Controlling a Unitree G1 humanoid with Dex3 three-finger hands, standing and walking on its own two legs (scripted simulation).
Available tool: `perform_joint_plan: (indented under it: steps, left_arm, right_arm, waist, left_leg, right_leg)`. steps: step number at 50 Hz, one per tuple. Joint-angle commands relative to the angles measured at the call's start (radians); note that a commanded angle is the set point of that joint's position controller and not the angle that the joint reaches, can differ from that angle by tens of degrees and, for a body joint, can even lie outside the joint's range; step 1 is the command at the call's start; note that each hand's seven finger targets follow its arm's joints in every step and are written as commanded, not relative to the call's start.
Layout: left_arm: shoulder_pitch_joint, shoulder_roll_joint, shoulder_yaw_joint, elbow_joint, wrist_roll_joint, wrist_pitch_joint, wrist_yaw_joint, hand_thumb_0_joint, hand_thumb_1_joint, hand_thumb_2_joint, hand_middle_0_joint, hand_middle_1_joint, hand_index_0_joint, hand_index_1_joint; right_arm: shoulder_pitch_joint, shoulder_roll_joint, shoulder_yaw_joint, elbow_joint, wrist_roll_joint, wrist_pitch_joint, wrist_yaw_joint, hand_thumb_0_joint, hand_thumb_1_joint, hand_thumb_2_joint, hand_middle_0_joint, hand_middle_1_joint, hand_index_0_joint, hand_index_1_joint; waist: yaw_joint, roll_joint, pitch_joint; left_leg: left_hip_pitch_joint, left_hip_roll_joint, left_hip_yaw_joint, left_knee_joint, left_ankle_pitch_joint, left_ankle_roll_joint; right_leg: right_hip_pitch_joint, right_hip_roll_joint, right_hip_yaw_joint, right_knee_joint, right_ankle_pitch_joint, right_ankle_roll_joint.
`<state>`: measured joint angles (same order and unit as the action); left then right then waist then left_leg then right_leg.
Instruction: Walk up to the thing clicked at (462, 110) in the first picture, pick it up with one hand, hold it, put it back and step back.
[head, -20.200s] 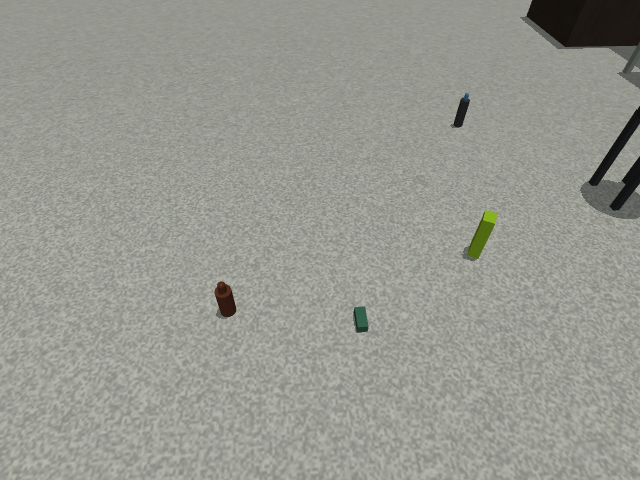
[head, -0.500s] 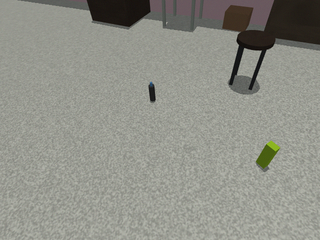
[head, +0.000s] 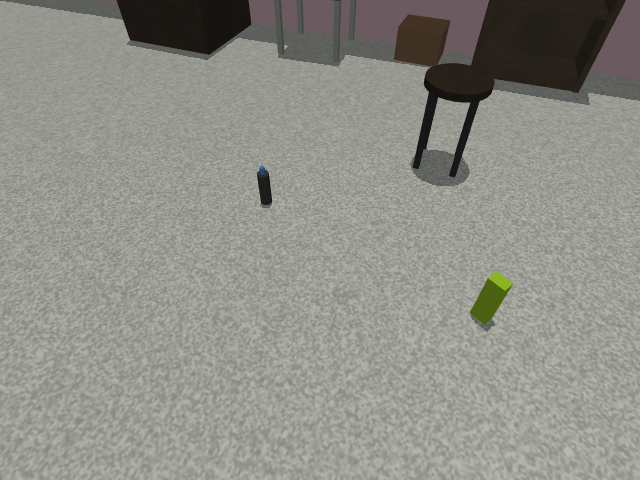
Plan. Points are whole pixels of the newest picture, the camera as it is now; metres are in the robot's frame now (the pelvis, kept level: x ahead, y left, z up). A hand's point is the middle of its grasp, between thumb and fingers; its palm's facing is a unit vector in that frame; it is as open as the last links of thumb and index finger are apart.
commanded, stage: walk up
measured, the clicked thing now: (264, 184) +1.43 +0.20 -0.66
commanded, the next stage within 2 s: stand in 0.36 s
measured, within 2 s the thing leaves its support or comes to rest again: neither
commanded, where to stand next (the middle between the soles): +0.07 +0.02 m, yaw +0 degrees
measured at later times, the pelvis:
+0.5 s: pelvis +0.00 +0.01 +0.01, yaw +0 degrees
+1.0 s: pelvis +0.02 +0.01 +0.02, yaw +1 degrees
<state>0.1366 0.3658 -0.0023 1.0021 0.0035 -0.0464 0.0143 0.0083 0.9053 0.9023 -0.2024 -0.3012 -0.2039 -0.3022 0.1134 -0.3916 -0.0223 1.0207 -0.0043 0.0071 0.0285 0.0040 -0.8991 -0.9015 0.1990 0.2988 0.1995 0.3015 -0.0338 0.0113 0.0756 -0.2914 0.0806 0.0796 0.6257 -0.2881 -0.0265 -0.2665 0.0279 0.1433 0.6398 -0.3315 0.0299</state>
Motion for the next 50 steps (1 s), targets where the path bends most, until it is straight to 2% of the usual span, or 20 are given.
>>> perform_joint_plan:
  steps: [1,6,10,13,15,17,18,20,21,23,25,28,31,35,37,40,45,50]
  left_arm:
    - [-0.038,0.235,0.051,-0.039,0.001,-0.021,0.022,0.000,0.900,0.900,-0.200,-0.300,-0.200,-0.300]
    - [-0.052,0.235,0.050,-0.017,0.003,-0.015,0.021,0.000,0.900,0.900,-0.200,-0.300,-0.200,-0.300]
    - [-0.037,0.233,0.051,-0.001,0.004,-0.010,0.020,0.000,0.900,0.900,-0.200,-0.300,-0.200,-0.300]
    - [-0.035,0.231,0.051,0.001,0.004,-0.009,0.020,0.000,0.900,0.900,-0.200,-0.300,-0.200,-0.300]
    - [-0.022,0.226,0.050,0.009,0.003,-0.008,0.021,0.000,0.900,0.900,-0.200,-0.300,-0.200,-0.300]
    - [-0.027,0.233,0.051,0.008,0.007,-0.008,0.022,0.000,0.900,0.900,-0.200,-0.300,-0.200,-0.300]
    - [-0.055,0.205,0.042,0.025,0.008,-0.001,0.010,0.000,0.900,0.900,-0.200,-0.300,-0.200,-0.300]
    - [-0.071,0.218,0.045,0.019,0.006,0.004,0.003,0.000,0.900,0.900,-0.200,-0.300,-0.200,-0.300]
    - [-0.052,0.207,0.042,0.030,0.004,0.005,0.001,0.000,0.900,0.900,-0.200,-0.300,-0.200,-0.300]
    - [-0.055,0.210,0.041,0.042,0.004,0.009,0.001,0.000,0.900,0.900,-0.200,-0.300,-0.200,-0.300]
    - [-0.075,0.212,0.044,0.044,0.003,0.010,0.001,0.000,0.900,0.900,-0.200,-0.300,-0.200,-0.300]
    - [-0.077,0.206,0.040,0.052,0.004,0.010,0.000,0.000,0.900,0.900,-0.200,-0.300,-0.200,-0.300]
    - [-0.087,0.207,0.041,0.059,0.004,0.010,0.000,0.000,0.900,0.900,-0.200,-0.300,-0.200,-0.300]
    - [-0.075,0.199,0.040,0.069,0.008,0.010,-0.001,0.000,0.900,0.900,-0.200,-0.300,-0.200,-0.300]
    - [-0.081,0.205,0.045,0.069,0.008,0.008,-0.001,0.000,0.900,0.900,-0.200,-0.300,-0.200,-0.300]
    - [-0.075,0.196,0.043,0.072,0.006,0.010,-0.002,0.000,0.900,0.900,-0.200,-0.300,-0.200,-0.300]
    - [-0.066,0.186,0.044,0.074,0.008,0.014,-0.005,0.000,0.900,0.900,-0.200,-0.300,-0.200,-0.300]
    - [-0.063,0.189,0.044,0.070,0.007,0.011,-0.004,0.000,0.900,0.900,-0.200,-0.300,-0.200,-0.300]
  right_arm:
    - [-0.061,-0.209,-0.053,-0.050,-0.001,-0.013,-0.011,0.000,-0.900,-0.900,0.200,0.300,0.200,0.300]
    - [-0.089,-0.207,-0.054,-0.029,-0.002,-0.009,-0.009,0.000,-0.900,-0.900,0.200,0.300,0.200,0.300]
    - [-0.111,-0.216,-0.059,-0.025,-0.002,-0.006,-0.008,0.000,-0.900,-0.900,0.200,0.300,0.200,0.300]
    - [-0.104,-0.218,-0.062,-0.020,-0.004,-0.006,-0.008,0.000,-0.900,-0.900,0.200,0.300,0.200,0.300]
    - [-0.114,-0.216,-0.066,-0.020,-0.003,-0.005,-0.008,0.000,-0.900,-0.900,0.200,0.300,0.200,0.300]
    - [-0.118,-0.213,-0.068,-0.024,-0.002,0.000,-0.009,0.000,-0.900,-0.900,0.200,0.300,0.200,0.300]
    - [-0.097,-0.178,-0.046,-0.006,-0.002,-0.007,-0.013,0.000,-0.900,-0.900,0.200,0.300,0.200,0.300]
    - [-0.099,-0.187,-0.048,0.003,0.000,-0.016,-0.015,0.000,-0.900,-0.900,0.200,0.300,0.200,0.300]
    - [-0.109,-0.195,-0.049,0.012,-0.004,-0.022,-0.016,0.000,-0.900,-0.900,0.200,0.300,0.200,0.300]
    - [-0.119,-0.197,-0.049,0.019,-0.003,-0.024,-0.019,0.000,-0.900,-0.900,0.200,0.300,0.200,0.300]
    - [-0.094,-0.186,-0.044,0.031,-0.003,-0.028,-0.021,0.000,-0.900,-0.900,0.200,0.300,0.200,0.300]
    - [-0.105,-0.186,-0.045,0.042,-0.003,-0.027,-0.021,0.000,-0.900,-0.900,0.200,0.300,0.200,0.300]
    - [-0.096,-0.176,-0.041,0.050,-0.004,-0.028,-0.021,0.000,-0.900,-0.900,0.200,0.300,0.200,0.300]
    - [-0.105,-0.175,-0.041,0.054,-0.005,-0.027,-0.019,0.000,-0.900,-0.900,0.200,0.300,0.200,0.300]
    - [-0.094,-0.173,-0.041,0.055,-0.005,-0.030,-0.020,0.000,-0.900,-0.900,0.200,0.300,0.200,0.300]
    - [-0.097,-0.173,-0.040,0.057,-0.006,-0.032,-0.021,0.000,-0.900,-0.900,0.200,0.300,0.200,0.300]
    - [-0.104,-0.179,-0.041,0.051,-0.007,-0.036,-0.023,0.000,-0.900,-0.900,0.200,0.300,0.200,0.300]
    - [-0.097,-0.177,-0.043,0.050,-0.005,-0.039,-0.025,0.000,-0.900,-0.900,0.200,0.300,0.200,0.300]
  waist:
    - [0.009,-0.012,-0.110]
    - [0.010,-0.010,-0.089]
    - [0.017,0.005,-0.090]
    - [0.014,0.011,-0.094]
    - [0.019,0.024,-0.106]
    - [0.013,-0.003,-0.092]
    - [0.008,-0.056,-0.091]
    - [0.004,-0.042,-0.092]
    - [0.014,-0.025,-0.108]
    - [0.017,-0.026,-0.114]
    - [0.011,-0.040,-0.127]
    - [0.012,-0.031,-0.126]
    - [0.009,-0.027,-0.120]
    - [0.013,-0.014,-0.092]
    - [0.010,-0.022,-0.120]
    - [0.016,0.000,-0.100]
    - [0.025,0.012,-0.112]
    - [0.022,-0.004,-0.151]
  left_leg:
    - [0.115,0.070,-0.106,-0.127,-0.015,0.093]
    - [0.114,0.074,-0.104,-0.167,-0.080,0.091]
    - [0.109,0.095,-0.108,-0.191,-0.114,0.103]
    - [0.133,0.096,-0.100,-0.201,-0.100,0.102]
    - [0.144,0.105,-0.096,-0.195,-0.066,0.107]
    - [0.133,0.088,-0.074,-0.168,-0.078,0.103]
    - [0.098,0.071,-0.124,-0.229,-0.041,0.079]
    - [0.145,0.069,-0.116,-0.244,0.035,0.066]
    - [0.184,0.077,-0.115,-0.240,0.071,0.067]
    - [0.204,0.079,-0.119,-0.245,0.068,0.064]
    - [0.212,0.074,-0.113,-0.264,0.137,0.058]
    - [0.224,0.068,-0.104,-0.271,0.113,0.051]
    - [0.218,0.067,-0.102,-0.285,0.134,0.046]
    - [0.201,0.066,-0.112,-0.313,0.043,0.046]
    - [0.226,0.070,-0.106,-0.306,0.127,0.046]
    - [0.204,0.067,-0.111,-0.323,0.088,0.041]
    - [0.209,0.078,-0.123,-0.346,0.101,0.043]
    - [0.263,0.074,-0.103,-0.305,0.259,0.044]
  right_leg:
    - [-0.059,-0.076,0.086,-0.127,0.223,-0.088]
    - [-0.076,-0.070,0.083,-0.136,0.198,-0.085]
    - [-0.056,-0.054,0.049,-0.122,0.197,-0.078]
    - [-0.067,-0.054,0.046,-0.114,0.219,-0.073]
    - [-0.055,-0.051,0.034,-0.108,0.234,-0.072]
    - [-0.061,-0.064,0.058,-0.137,0.236,-0.076]
    - [-0.014,-0.103,0.075,-0.212,0.199,-0.062]
    - [-0.014,-0.105,0.083,-0.228,0.219,-0.053]
    - [-0.015,-0.099,0.074,-0.228,0.240,-0.050]
    - [0.000,-0.101,0.061,-0.252,0.249,-0.050]
    - [0.028,-0.108,0.056,-0.255,0.295,-0.051]
    - [0.029,-0.114,0.056,-0.294,0.272,-0.049]
    - [0.050,-0.118,0.048,-0.306,0.282,-0.048]
    - [0.039,-0.118,0.041,-0.337,0.226,-0.043]
    - [0.063,-0.123,0.038,-0.327,0.288,-0.043]
    - [0.059,-0.119,0.031,-0.338,0.256,-0.040]
    - [0.081,-0.116,0.015,-0.330,0.265,-0.041]
    - [0.095,-0.127,0.008,-0.325,0.354,-0.038]
